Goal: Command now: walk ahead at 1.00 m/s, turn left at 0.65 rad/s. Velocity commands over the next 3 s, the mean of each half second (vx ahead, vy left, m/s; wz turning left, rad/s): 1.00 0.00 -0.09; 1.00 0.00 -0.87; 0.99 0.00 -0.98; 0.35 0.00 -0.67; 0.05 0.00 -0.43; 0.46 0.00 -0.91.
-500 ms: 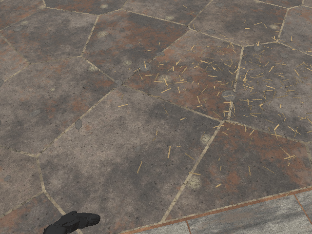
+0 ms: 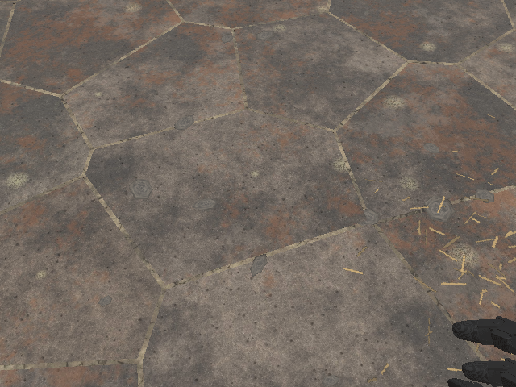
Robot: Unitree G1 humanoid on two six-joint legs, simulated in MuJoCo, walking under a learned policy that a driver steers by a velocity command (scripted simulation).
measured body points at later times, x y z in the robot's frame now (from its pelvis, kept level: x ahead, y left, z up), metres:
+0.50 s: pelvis +0.48 +0.00 -0.01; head +0.51 -0.01 +0.43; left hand +0.66 +0.23 -0.12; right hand +0.43 -0.28 -0.14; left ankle +0.27 +0.05 -0.72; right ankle +0.71 -0.11 -0.68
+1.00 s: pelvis +0.97 -0.08 -0.02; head +1.00 -0.09 +0.43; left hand +1.10 +0.21 -0.13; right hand +1.10 -0.39 -0.06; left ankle +1.18 -0.03 -0.73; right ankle +0.73 -0.06 -0.71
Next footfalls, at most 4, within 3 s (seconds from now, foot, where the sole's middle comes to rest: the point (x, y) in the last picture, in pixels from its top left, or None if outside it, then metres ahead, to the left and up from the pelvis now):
0.14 left None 0.31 0.05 -0.76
0.56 right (320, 290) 0.76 -0.08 -0.76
1.00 left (308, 170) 1.21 -0.04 -0.76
1.46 right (427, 143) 1.37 -0.47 -0.76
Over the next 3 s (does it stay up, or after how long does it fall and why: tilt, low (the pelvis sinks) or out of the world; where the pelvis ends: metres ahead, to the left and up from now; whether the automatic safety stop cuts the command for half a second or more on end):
stays up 1.43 -0.69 0.00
